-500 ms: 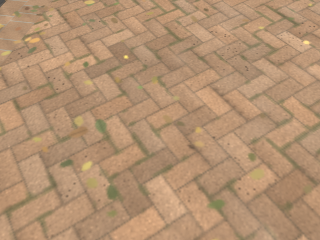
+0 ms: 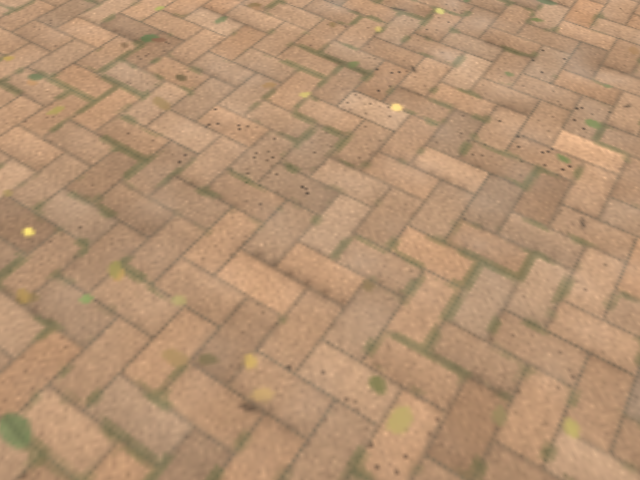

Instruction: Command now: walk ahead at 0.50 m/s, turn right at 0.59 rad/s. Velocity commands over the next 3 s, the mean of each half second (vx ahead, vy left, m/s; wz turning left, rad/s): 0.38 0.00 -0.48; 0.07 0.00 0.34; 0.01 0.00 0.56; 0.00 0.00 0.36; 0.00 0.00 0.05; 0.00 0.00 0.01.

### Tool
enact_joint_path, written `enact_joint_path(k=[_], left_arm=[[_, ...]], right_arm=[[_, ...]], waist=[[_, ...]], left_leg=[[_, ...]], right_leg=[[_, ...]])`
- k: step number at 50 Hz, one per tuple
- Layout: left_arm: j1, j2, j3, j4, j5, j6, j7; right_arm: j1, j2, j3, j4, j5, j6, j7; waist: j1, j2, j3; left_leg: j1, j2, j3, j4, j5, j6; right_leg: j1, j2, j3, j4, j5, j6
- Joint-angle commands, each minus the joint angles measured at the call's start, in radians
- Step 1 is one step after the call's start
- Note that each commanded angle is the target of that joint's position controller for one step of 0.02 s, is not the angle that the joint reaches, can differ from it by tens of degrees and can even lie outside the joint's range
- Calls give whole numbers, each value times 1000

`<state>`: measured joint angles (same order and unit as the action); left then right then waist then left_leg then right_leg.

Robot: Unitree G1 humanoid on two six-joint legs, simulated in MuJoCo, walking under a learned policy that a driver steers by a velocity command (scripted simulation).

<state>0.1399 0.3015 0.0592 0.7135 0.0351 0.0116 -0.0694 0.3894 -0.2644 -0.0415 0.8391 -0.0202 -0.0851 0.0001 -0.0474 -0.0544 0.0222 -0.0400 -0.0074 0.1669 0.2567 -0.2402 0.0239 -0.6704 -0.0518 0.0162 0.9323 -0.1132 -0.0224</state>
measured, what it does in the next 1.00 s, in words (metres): walks ahead: right foot, then left foot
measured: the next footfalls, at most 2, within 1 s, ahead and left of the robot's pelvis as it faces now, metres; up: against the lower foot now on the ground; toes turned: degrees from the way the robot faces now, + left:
right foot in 0.18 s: +0.25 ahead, -0.12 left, +0.00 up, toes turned -11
left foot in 0.70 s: +0.42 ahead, +0.00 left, +0.00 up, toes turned -10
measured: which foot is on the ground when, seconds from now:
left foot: down 0.00-0.20, up 0.22-0.68, down 0.70-1.00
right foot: up 0.00-0.16, down 0.18-0.70, up 0.72-1.00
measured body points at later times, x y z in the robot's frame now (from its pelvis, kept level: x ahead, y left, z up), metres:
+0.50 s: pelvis +0.24 -0.07 +0.00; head +0.28 -0.09 +0.45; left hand +0.37 +0.18 -0.12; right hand +0.29 -0.35 -0.13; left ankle +0.38 +0.06 -0.68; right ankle +0.21 -0.11 -0.75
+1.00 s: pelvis +0.32 -0.07 -0.01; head +0.36 -0.06 +0.44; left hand +0.47 +0.19 -0.13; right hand +0.39 -0.36 -0.12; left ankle +0.38 +0.00 -0.75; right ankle +0.33 -0.22 -0.70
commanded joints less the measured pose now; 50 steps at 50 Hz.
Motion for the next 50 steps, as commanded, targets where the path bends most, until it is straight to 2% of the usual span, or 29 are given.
enact_joint_path(k=[1,4,6,7,8,9,10,11,12,13,14,15,17,19,23,25,27,29,33,34,35,36,37,38,39,40,42,46,50], left_arm=[[-109,9,-12,-98,-1,-15,-15],[-163,18,-13,-123,5,-15,-18],[-148,29,-7,-126,11,-15,-10],[-98,41,-1,-114,15,-17,-3],[14,58,11,-83,19,-24,7],[192,94,32,-24,27,-32,21],[269,214,66,-18,28,-32,39],[261,273,80,-47,-13,-23,46],[250,248,77,-30,-25,-17,55],[206,194,62,-18,-29,-22,64],[163,147,48,-16,-29,-29,69],[121,118,38,-19,-36,-33,70],[98,102,30,-26,-36,-45,64],[113,110,30,-10,-30,-53,61],[155,60,4,35,-27,-57,69],[168,56,-3,54,-21,-60,75],[177,56,-8,72,-13,-60,82],[178,67,-7,87,-8,-55,90],[154,103,7,97,-24,-31,114],[140,114,12,94,-29,-28,118],[127,115,12,59,-28,-35,122],[167,35,-1,28,-32,-28,112],[187,25,-11,53,-1,-8,108],[145,38,-6,53,-5,0,107],[106,49,-3,49,-6,4,106],[79,62,2,39,-5,9,105],[97,48,-3,41,-5,22,98],[62,31,-11,25,-17,35,102],[17,43,-11,4,-22,31,108]], right_arm=[[-31,-131,-30,-52,2,-15,-2],[9,-154,-38,-27,1,-3,-9],[23,-177,-43,-13,-2,11,-15],[28,-195,-46,-7,-3,19,-18],[29,-206,-47,-6,0,28,-19],[21,-200,-43,-19,0,33,-20],[53,-104,-19,-82,9,29,-6],[-15,-118,-24,-138,-5,22,3],[-122,-151,-31,-158,-6,20,3],[-118,-123,-18,-153,9,11,1],[-92,-113,-16,-131,6,14,-5],[-66,-112,-17,-125,-11,30,-7],[-31,-108,-19,-112,-25,65,-4],[-9,-85,-14,-96,-14,80,0],[-89,-56,-3,-94,-9,82,5],[-136,-51,2,-95,1,81,6],[-159,-51,4,-90,6,80,5],[-170,-63,1,-90,3,77,3],[-100,-85,-13,-77,-7,68,2],[-39,-91,-17,-64,-9,58,0],[37,-168,-37,-59,-12,50,-7],[30,-252,-62,-62,6,58,-8],[53,-199,-52,-50,41,63,0],[-3,-176,-53,-62,32,72,-1],[-74,-139,-44,-78,22,85,-5],[-115,-118,-39,-91,21,94,-10],[-128,-122,-42,-95,16,103,-10],[-97,-168,-65,-92,9,112,-7],[-117,-178,-76,-104,-1,128,-2]], waist=[[9,147,45],[-6,144,59],[9,154,37],[34,161,-2],[83,150,-70],[162,96,-173],[159,-101,-298],[155,-158,-368],[172,-28,-238],[124,9,-118],[72,53,-57],[29,47,-36],[1,31,-72],[-8,28,-100],[26,-7,-76],[51,-19,-63],[66,-17,-54],[72,-18,-36],[40,-4,-27],[-1,30,-55],[-26,126,-129],[21,316,-154],[24,205,-213],[28,150,-112],[43,93,-49],[54,96,-25],[63,129,-65],[35,155,-93],[14,186,-77]], left_leg=[[-31,246,-61,-103,336,108],[42,272,-19,-60,423,89],[96,279,23,50,685,74],[115,280,43,162,846,68],[97,273,62,338,913,62],[-34,249,82,587,772,34],[-402,164,82,932,192,-16],[-649,-5,-82,1153,-319,-53],[-739,52,-187,1172,-231,-47],[-707,89,-179,1108,-149,-45],[-633,117,-182,1019,-133,-47],[-569,126,-188,966,-138,-57],[-491,110,-176,920,-125,-74],[-478,94,-157,864,-66,-76],[-471,91,-143,676,80,-50],[-453,83,-141,576,142,-31],[-422,63,-143,501,159,-14],[-404,35,-145,454,104,3],[-339,-17,-124,303,-20,59],[-240,-6,-155,195,143,83],[-78,138,-359,186,587,149],[57,382,-677,174,1110,360],[27,396,-695,145,1019,390],[-47,339,-620,126,843,368],[-115,275,-557,91,668,320],[-148,224,-520,68,555,277],[-161,158,-469,62,493,237],[-147,141,-515,45,278,216],[-190,128,-589,23,63,197]], right_leg=[[28,-11,-48,-155,81,-14],[67,8,-102,-256,9,-53],[137,57,-142,-300,-93,-91],[209,97,-158,-317,-147,-114],[341,142,-162,-360,-161,-141],[589,141,-111,-418,-138,-177],[916,-145,309,-462,-314,-275],[1005,-313,778,-626,-190,-373],[941,-281,611,-621,46,-357],[794,-255,452,-597,318,-335],[671,-190,336,-587,519,-288],[583,-137,267,-588,605,-261],[516,-96,210,-592,723,-245],[510,-88,155,-605,790,-238],[532,-67,79,-634,768,-166],[563,-74,52,-643,750,-141],[593,-92,32,-638,741,-134],[626,-118,26,-604,748,-138],[692,-140,37,-408,816,-140],[661,-107,10,-288,751,-109],[529,-18,-41,-62,463,-64],[237,207,-93,220,-419,-7],[238,146,42,288,-535,0],[191,124,52,331,-484,11],[165,94,55,291,-421,20],[159,77,50,237,-375,31],[201,87,26,165,-325,54],[209,89,22,4,-316,74],[244,94,33,-107,-294,68]])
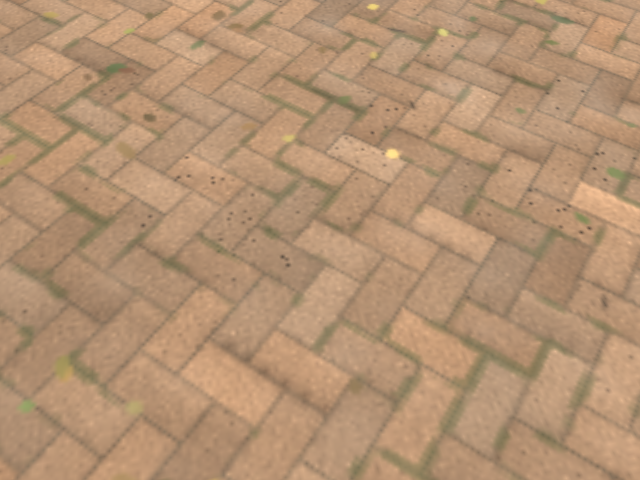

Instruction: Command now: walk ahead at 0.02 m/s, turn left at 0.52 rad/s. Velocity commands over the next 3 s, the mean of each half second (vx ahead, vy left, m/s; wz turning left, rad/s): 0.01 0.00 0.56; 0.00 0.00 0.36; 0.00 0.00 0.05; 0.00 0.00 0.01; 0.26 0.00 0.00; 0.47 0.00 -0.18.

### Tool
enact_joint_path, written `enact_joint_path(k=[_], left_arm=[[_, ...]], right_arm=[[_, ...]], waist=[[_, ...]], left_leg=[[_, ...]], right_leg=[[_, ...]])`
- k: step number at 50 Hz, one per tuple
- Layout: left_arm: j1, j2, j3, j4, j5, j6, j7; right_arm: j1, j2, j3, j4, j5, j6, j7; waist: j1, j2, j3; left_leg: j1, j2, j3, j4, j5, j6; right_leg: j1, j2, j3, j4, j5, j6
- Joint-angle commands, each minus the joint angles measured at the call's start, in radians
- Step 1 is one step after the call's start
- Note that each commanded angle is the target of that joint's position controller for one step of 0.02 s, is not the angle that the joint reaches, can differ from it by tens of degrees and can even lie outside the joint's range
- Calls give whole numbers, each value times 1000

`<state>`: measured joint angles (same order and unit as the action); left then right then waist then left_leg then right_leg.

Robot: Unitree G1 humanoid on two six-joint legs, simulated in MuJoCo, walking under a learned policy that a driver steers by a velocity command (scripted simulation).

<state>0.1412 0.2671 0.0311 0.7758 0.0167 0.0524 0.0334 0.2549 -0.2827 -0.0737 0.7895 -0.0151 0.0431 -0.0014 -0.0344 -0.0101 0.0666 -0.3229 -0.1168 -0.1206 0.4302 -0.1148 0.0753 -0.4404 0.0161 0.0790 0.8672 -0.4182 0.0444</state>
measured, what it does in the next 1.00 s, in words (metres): steps on the spot, turning left: right foot, then left foot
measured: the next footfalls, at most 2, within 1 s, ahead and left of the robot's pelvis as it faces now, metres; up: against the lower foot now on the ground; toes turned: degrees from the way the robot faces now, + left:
right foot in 0.14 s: +0.05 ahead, -0.13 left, +0.00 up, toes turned +11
left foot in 0.62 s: -0.03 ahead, +0.07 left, +0.00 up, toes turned +24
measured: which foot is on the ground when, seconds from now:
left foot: down 0.00-0.16, up 0.18-0.60, down 0.62-1.00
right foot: up 0.00-0.12, down 0.14-0.62, up 0.64-1.00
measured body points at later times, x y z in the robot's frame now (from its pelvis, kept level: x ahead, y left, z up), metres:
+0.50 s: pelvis -0.01 -0.04 +0.00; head +0.03 -0.05 +0.45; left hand +0.01 +0.25 -0.10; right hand +0.19 -0.27 -0.12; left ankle -0.07 +0.07 -0.69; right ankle +0.01 -0.13 -0.74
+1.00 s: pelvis -0.03 -0.01 +0.00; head -0.01 +0.01 +0.45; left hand -0.08 +0.27 -0.13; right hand +0.19 -0.18 -0.12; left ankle -0.07 +0.06 -0.74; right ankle +0.03 -0.13 -0.72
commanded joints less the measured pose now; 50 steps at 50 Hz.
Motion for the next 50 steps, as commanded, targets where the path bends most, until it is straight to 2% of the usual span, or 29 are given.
enact_joint_path(k=[1,3,5,6,7,8,9,10,11,12,14,18,20,26,28,29,30,31,32,33,34,35,36,37,39,41,46,50], left_arm=[[16,79,17,-61,-6,-14,7],[34,83,16,-62,-11,-24,10],[84,84,16,-55,-18,-37,15],[128,81,16,-45,-17,-45,19],[163,101,22,-37,-12,-53,27],[149,186,38,-50,5,-57,35],[46,263,53,-90,13,-53,31],[43,215,45,-87,23,-50,24],[7,148,26,-97,13,-51,20],[-21,122,20,-104,9,-51,17],[-18,116,18,-115,9,-52,20],[112,140,34,-83,8,-51,16],[137,156,43,-73,10,-52,13],[104,189,60,-67,15,-49,-12],[97,201,66,-62,10,-45,-17],[82,203,67,-61,2,-41,-18],[90,198,68,-54,-3,-38,-18],[124,161,60,-58,3,-33,-22],[82,75,33,-135,8,-23,-17],[36,119,38,-123,13,-8,-2],[45,121,41,-107,-3,-1,-5],[62,127,43,-85,-12,-5,-11],[75,142,50,-73,-3,-7,-15],[107,148,52,-51,9,-6,-21],[127,134,49,-35,5,0,-28],[110,114,42,-31,-1,8,-29],[72,90,31,-17,-1,12,-18],[93,78,24,13,-12,2,-2]], right_arm=[[10,-162,-46,-57,-8,2,2],[-10,-165,-50,-63,-9,7,7],[-40,-164,-53,-67,-6,11,11],[-64,-161,-52,-70,1,14,11],[-75,-144,-47,-76,10,13,8],[-31,-84,-33,-83,17,9,5],[-33,-85,-37,-90,13,4,-4],[-35,-157,-52,-78,-20,2,-4],[-11,-154,-57,-57,-17,4,2],[17,-140,-55,-40,-16,11,8],[36,-130,-50,-28,-11,24,25],[-70,-108,-32,-65,0,33,40],[-94,-100,-25,-78,2,37,45],[-116,-85,-9,-110,18,36,49],[-102,-86,-8,-114,19,30,48],[-75,-80,-7,-109,14,24,45],[-47,-90,-8,-100,2,13,36],[-15,-168,-25,-98,-16,-3,24],[3,-320,-57,-116,-3,-11,21],[77,-272,-57,-94,7,-12,17],[24,-203,-32,-93,8,-11,10],[-62,-149,-14,-101,6,-7,4],[-109,-128,-4,-107,9,-8,-4],[-116,-114,2,-107,10,-11,-8],[-90,-112,8,-94,10,-18,-7],[-70,-116,12,-75,6,-25,-8],[-43,-117,22,-32,-7,-28,-12],[-63,-112,31,-3,-10,-31,-15]], waist=[[0,146,-120],[4,155,-121],[26,162,-121],[54,154,-118],[72,123,-109],[37,-56,-108],[26,-229,-47],[12,-122,-40],[-16,-72,-43],[-32,-68,-39],[-21,-129,-61],[60,-128,-73],[76,-141,-81],[73,-181,-99],[61,-182,-106],[35,-162,-111],[11,-108,-117],[3,92,-125],[10,319,-93],[-56,174,-133],[-11,139,-90],[28,119,-50],[47,142,-43],[51,154,-70],[50,117,-105],[39,109,-90],[10,129,-54],[22,119,-61]], left_leg=[[86,235,-319,-148,-71,140],[78,232,-356,-138,-53,128],[58,221,-390,-120,-27,102],[25,200,-388,-100,-50,72],[-37,157,-364,-66,-147,21],[-124,57,-246,102,-342,-39],[-258,-98,-11,329,-424,-70],[-205,1,-15,515,-416,-78],[-175,6,-11,596,-372,-78],[-173,11,2,666,-325,-86],[-215,23,39,742,-293,-109],[-275,55,73,634,-304,-144],[-255,70,88,563,-327,-144],[-39,84,177,320,-355,-96],[20,79,196,213,-320,-74],[85,72,205,103,-241,-59],[179,70,177,-38,-111,-43],[309,221,-65,-162,-51,-7],[329,502,-424,-143,399,146],[313,505,-354,-106,452,233],[266,441,-258,-107,415,224],[219,366,-177,-124,346,177],[223,317,-134,-127,347,141],[230,289,-98,-119,416,135],[247,287,-80,-116,451,134],[259,292,-89,-127,391,134],[220,299,-126,-135,238,141],[171,299,-159,-104,244,136]], right_leg=[[32,31,-29,-69,10,-3],[77,44,-27,-138,0,-17],[158,61,-26,-263,14,-40],[232,65,-32,-384,72,-54],[316,28,-1,-529,114,-72],[367,-183,215,-666,-2,-121],[280,-379,457,-734,16,-217],[202,-394,387,-676,203,-267],[185,-334,287,-642,318,-257],[193,-273,183,-618,396,-232],[273,-222,77,-580,532,-222],[441,-255,43,-537,653,-250],[472,-278,33,-525,670,-259],[379,-300,-52,-474,697,-242],[363,-309,-67,-433,677,-223],[330,-300,-94,-385,629,-195],[262,-282,-132,-308,521,-141],[90,-211,-211,-95,266,-71],[-167,-19,-223,59,-222,-11],[-142,-50,-86,200,-229,-13],[-135,-62,-62,234,-155,-19],[-111,-76,-49,201,-66,-23],[-100,-74,-57,179,-9,-22],[-66,-62,-72,192,27,-15],[-32,-48,-76,183,49,-8],[-29,-49,-71,111,53,-5],[56,-37,-71,-95,24,-22],[184,-16,-76,-263,29,-44]])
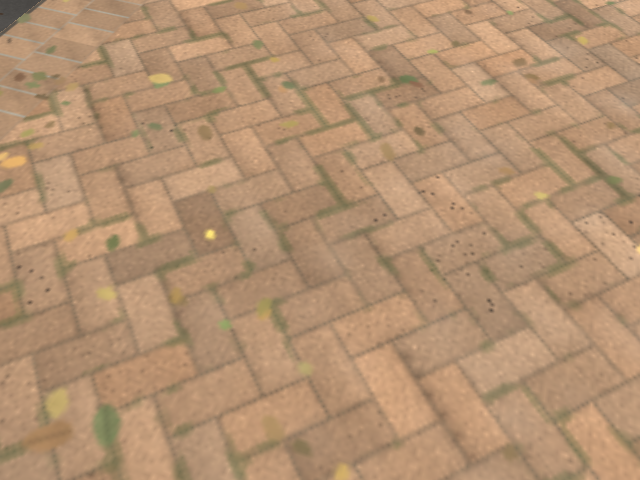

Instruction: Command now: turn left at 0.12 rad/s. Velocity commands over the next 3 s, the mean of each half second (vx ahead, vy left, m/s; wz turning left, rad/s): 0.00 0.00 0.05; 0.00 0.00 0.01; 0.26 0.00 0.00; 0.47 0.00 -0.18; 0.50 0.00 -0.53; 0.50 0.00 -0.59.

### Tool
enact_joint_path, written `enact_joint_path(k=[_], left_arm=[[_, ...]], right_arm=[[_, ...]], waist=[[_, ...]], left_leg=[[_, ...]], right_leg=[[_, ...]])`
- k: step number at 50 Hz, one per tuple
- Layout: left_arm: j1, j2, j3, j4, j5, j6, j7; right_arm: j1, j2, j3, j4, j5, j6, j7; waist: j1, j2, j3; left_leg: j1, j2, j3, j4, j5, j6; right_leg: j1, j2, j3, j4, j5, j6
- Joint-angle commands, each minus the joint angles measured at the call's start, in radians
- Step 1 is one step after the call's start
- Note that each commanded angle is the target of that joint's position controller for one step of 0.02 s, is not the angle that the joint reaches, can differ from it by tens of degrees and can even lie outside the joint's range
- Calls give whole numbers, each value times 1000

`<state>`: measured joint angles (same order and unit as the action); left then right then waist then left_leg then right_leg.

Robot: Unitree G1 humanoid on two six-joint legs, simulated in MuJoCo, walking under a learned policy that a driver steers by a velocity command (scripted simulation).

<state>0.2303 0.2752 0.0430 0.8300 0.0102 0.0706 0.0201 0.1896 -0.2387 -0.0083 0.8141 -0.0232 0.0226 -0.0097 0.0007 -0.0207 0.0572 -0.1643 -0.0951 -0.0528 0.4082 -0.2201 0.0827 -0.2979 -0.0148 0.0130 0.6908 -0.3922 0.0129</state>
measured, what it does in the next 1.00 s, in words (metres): steps on the spot: right foot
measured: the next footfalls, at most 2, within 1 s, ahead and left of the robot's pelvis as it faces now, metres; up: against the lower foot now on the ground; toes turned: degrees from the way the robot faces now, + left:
right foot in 0.06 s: +0.03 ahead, -0.13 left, +0.00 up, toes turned +1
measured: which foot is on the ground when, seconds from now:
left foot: down 0.00-1.00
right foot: up 0.00-0.04, down 0.06-1.00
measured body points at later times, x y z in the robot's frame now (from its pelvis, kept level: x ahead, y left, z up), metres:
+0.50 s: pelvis +0.00 -0.03 +0.00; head +0.01 -0.03 +0.45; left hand +0.05 +0.22 -0.14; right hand +0.02 -0.28 -0.15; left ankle +0.00 +0.07 -0.74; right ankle -0.01 -0.13 -0.74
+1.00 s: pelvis +0.00 -0.04 +0.00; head +0.01 -0.04 +0.45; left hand +0.00 +0.19 -0.16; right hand -0.01 -0.26 -0.16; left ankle +0.00 +0.08 -0.74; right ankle -0.01 -0.13 -0.74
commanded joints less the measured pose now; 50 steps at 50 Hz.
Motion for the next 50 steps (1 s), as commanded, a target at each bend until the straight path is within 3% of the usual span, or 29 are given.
enact_joint_path(k=[1,2,3,4,5,6,7,9,12,15,30,50], left_arm=[[26,59,9,-27,-5,-22,15],[53,47,2,-10,-1,-31,18],[63,66,1,0,12,-46,23],[67,113,1,-1,25,-61,26],[-14,140,5,6,4,-64,15],[-51,89,-7,1,2,-70,4],[-46,76,-11,10,1,-74,0],[-1,82,-12,44,-2,-76,8],[13,71,-15,80,-3,-75,11],[7,66,-18,107,0,-75,12],[41,26,-42,228,0,-78,16],[109,-26,-50,297,0,-80,23]], right_arm=[[-14,-151,-30,-20,3,-11,-9],[-26,-142,-25,-12,11,-11,-12],[-10,-113,-13,-6,13,-19,-12],[29,-87,-6,1,12,-24,-9],[65,-85,-11,31,19,-12,-9],[57,-109,-12,59,7,-7,-13],[41,-126,-18,78,6,-8,-13],[33,-137,-24,103,10,-12,-11],[44,-103,-14,148,14,-17,-14],[44,-96,-12,188,14,-16,-19],[83,-69,7,310,15,-17,-30],[131,-10,20,362,15,-21,-38]], waist=[[7,116,-55],[34,90,-57],[28,47,-82],[-2,-37,-104],[-54,-130,-56],[-43,-100,-52],[-22,-82,-28],[-4,-60,-30],[-1,-15,-30],[1,7,-16],[-4,13,-6],[-1,19,10]], left_leg=[[-2,266,-226,-64,343,112],[-38,251,-219,-47,322,80],[-91,230,-217,-40,254,34],[-123,172,-162,7,145,1],[-23,90,-92,-55,3,-11],[39,104,-101,-80,39,-18],[39,111,-112,-91,87,-17],[42,130,-118,-84,159,-15],[13,134,-118,-103,146,-24],[8,134,-118,-113,131,-30],[14,148,-108,-107,129,-32],[-9,151,-94,-89,120,-36]], right_leg=[[96,18,-15,-183,60,-20],[185,7,-7,-333,200,-28],[290,-60,72,-393,309,-36],[344,-187,200,-419,426,-60],[168,-215,209,-380,486,-120],[139,-178,180,-384,412,-106],[139,-130,140,-380,362,-76],[161,-95,110,-380,346,-59],[193,-93,106,-374,333,-65],[181,-92,107,-379,305,-70],[153,-75,106,-388,280,-72],[136,-64,105,-379,274,-76]])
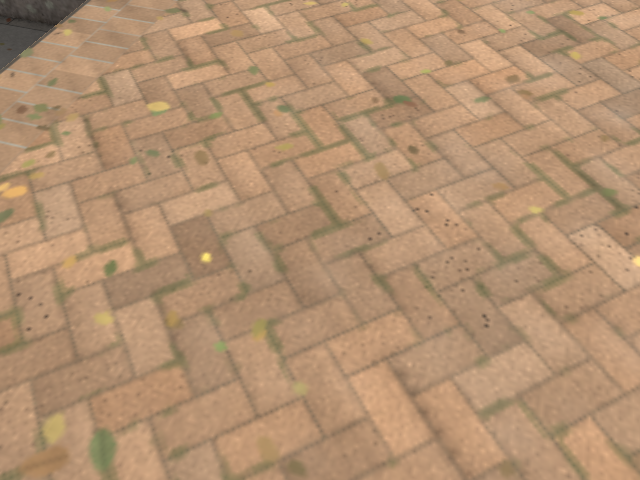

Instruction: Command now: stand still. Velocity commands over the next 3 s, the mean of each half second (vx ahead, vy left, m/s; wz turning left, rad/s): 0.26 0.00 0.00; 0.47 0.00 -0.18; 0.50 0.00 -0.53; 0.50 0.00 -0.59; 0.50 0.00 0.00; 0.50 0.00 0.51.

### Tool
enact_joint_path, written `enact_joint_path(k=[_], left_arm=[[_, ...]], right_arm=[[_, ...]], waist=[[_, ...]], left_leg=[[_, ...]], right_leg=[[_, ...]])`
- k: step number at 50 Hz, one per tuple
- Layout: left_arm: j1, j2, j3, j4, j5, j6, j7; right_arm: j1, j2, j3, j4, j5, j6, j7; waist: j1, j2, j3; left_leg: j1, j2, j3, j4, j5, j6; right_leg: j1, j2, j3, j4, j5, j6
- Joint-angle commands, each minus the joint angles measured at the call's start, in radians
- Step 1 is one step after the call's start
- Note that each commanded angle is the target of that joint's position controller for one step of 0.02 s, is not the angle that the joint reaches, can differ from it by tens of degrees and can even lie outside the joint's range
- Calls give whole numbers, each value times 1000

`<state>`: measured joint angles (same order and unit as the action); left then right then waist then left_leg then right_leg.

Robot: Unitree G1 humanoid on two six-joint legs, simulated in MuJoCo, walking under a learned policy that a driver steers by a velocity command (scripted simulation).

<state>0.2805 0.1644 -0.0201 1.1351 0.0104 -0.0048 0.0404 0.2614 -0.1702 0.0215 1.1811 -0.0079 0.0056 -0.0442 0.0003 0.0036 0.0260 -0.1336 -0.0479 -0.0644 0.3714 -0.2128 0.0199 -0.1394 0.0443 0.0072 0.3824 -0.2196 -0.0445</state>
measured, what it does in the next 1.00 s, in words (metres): walks ahead: right foot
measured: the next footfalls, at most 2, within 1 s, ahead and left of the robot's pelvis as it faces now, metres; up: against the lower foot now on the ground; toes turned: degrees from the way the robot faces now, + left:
right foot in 0.82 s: +0.44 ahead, -0.01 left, +0.00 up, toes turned -5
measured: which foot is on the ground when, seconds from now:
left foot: down 0.00-0.84, up 0.86-1.00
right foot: down 0.00-0.36, up 0.38-0.80, down 0.82-1.00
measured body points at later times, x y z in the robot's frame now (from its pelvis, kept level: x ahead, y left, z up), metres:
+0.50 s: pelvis +0.11 +0.05 +0.00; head +0.11 +0.07 +0.45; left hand +0.12 +0.29 -0.16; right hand +0.06 -0.18 -0.15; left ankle +0.05 +0.12 -0.75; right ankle +0.06 -0.07 -0.68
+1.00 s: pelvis +0.38 +0.02 -0.01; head +0.40 +0.02 +0.44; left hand +0.41 +0.28 -0.16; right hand +0.43 -0.22 -0.15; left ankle +0.36 +0.16 -0.66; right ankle +0.40 -0.01 -0.75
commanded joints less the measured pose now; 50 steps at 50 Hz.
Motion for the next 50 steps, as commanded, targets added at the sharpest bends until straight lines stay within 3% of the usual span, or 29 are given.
enact_joint_path(k=[1,3,6,8,9,11,13,15,17,18,19,20,21,23,25,28,34,37,39,40,41,42,43,44,45,46,48,50], left_arm=[[62,83,13,-7,0,-5,3],[73,77,12,-2,1,-4,3],[96,132,40,-6,4,10,-1],[171,151,56,5,6,16,-3],[194,156,64,12,8,13,-3],[183,157,74,0,17,0,-7],[150,164,81,-17,15,-16,-12],[102,159,84,-34,5,-25,-15],[60,149,86,-54,0,-28,-18],[42,115,76,-72,6,-38,-21],[23,27,51,-111,-2,-50,-33],[3,94,67,-131,29,-52,-41],[-22,110,72,-136,41,-54,-51],[-14,76,66,-124,26,-67,-68],[-15,89,73,-120,29,-61,-76],[-83,79,74,-149,24,-44,-75],[-345,45,48,-259,7,-38,-73],[-300,78,54,-261,3,-40,-61],[-121,119,75,-210,2,-51,-51],[25,132,89,-160,3,-58,-47],[154,171,108,-122,18,-60,-39],[232,261,131,-116,33,-57,-36],[179,264,134,-114,10,-41,-49],[51,228,126,-140,-5,-42,-54],[-12,168,112,-157,-7,-47,-56],[-36,136,102,-159,1,-55,-54],[-21,120,92,-152,0,-72,-42],[30,147,95,-146,-2,-85,-37]], right_arm=[[62,-77,-10,-4,0,-4,-3],[74,-68,-8,0,-1,-3,-4],[70,-82,-20,-23,-13,2,2],[25,-50,-17,-62,-30,-4,15],[8,-34,-14,-81,-38,-14,21],[-25,-56,-23,-114,-35,-36,32],[-16,-58,-29,-132,-27,-54,45],[25,-44,-33,-132,-15,-66,49],[183,-32,-42,-74,-8,-69,43],[270,-67,-54,-54,-15,-74,35],[392,-168,-78,-45,-24,-81,26],[425,-198,-89,-22,-17,-69,27],[319,-155,-79,-58,-18,-68,30],[204,-124,-69,-106,-12,-88,36],[218,-86,-56,-100,-10,-105,32],[304,-74,-47,-69,-7,-113,28],[334,-81,-36,-65,-11,-115,19],[309,-111,-43,-63,-14,-123,13],[284,-135,-53,-65,-18,-121,5],[262,-149,-59,-71,-15,-116,4],[251,-148,-60,-82,-12,-114,8],[289,-63,-48,-116,-7,-114,21],[310,-79,-61,-134,-1,-114,39],[191,-113,-66,-179,-15,-119,41],[102,-131,-70,-209,-18,-129,45],[78,-120,-73,-219,-19,-130,45],[86,-94,-71,-237,-37,-101,45],[67,-82,-71,-260,-40,-75,46]], waist=[[0,-5,42],[1,-7,22],[15,-65,68],[48,-131,132],[55,-151,152],[48,-113,159],[21,-93,134],[-18,-100,123],[-81,-60,104],[-113,25,86],[-147,271,26],[-126,236,80],[-69,98,154],[-13,39,149],[0,45,108],[-6,69,83],[-45,98,126],[-5,111,85],[78,111,-17],[140,103,-85],[193,74,-143],[161,-100,-227],[110,-181,-265],[68,-85,-107],[54,-4,-17],[13,55,26],[-38,42,26],[-45,13,22]], left_leg=[[-40,104,-82,-51,113,27],[-36,96,-77,-54,46,28],[-146,20,-23,62,-285,57],[-297,-12,39,220,-323,60],[-324,9,79,307,-258,55],[-371,57,74,412,-245,51],[-351,72,78,384,-251,52],[-187,48,118,242,-186,56],[105,-14,164,72,-85,56],[239,61,45,-2,-150,64],[332,324,-385,-212,-476,130],[256,428,-581,-271,-588,198],[166,407,-527,-262,-559,201],[103,321,-343,-277,-296,168],[133,265,-206,-267,-30,148],[184,234,-91,-220,331,142],[127,201,3,-223,575,135],[179,231,68,-148,857,118],[225,243,107,76,1048,100],[202,236,128,255,1008,92],[56,211,147,485,782,85],[-212,82,183,864,130,59],[-472,-38,62,1085,-276,49],[-576,46,3,1076,-175,69],[-559,84,8,1010,-85,68],[-500,113,7,937,-52,59],[-401,136,4,834,-62,24],[-397,136,30,756,-63,-5]], right_leg=[[-22,-123,111,-70,101,-19],[-16,-116,112,-82,13,-21],[-57,-116,177,-106,-422,-74],[-46,-225,346,-198,-638,-151],[-52,-299,433,-242,-658,-193],[-62,-347,473,-278,-557,-222],[-57,-323,399,-259,-454,-204],[-148,-258,287,-215,-374,-166],[-316,-178,188,-89,-365,-134],[-422,-126,120,67,-333,-107],[-557,1,-46,416,-296,-56],[-643,-2,-40,619,-340,-62],[-661,-65,5,709,-242,-69],[-605,-112,19,701,-77,-51],[-576,-115,-14,682,-8,-25],[-612,-99,-62,661,28,-4],[-500,-45,-150,317,129,-7],[-346,1,-177,225,124,-69],[-172,49,-168,206,84,-115],[-24,58,-157,141,112,-139],[168,-25,-52,113,47,-174],[366,-292,358,85,-35,-277],[444,-397,789,-104,-123,-403],[321,-366,679,-152,-235,-365],[170,-337,559,-182,-165,-328],[57,-294,474,-198,-33,-293],[-63,-225,349,-195,165,-258],[-96,-193,290,-195,259,-255]])
Over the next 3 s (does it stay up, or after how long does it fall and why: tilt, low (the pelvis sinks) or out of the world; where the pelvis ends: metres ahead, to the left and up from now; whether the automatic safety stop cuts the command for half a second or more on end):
stays up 1.32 -0.48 -0.02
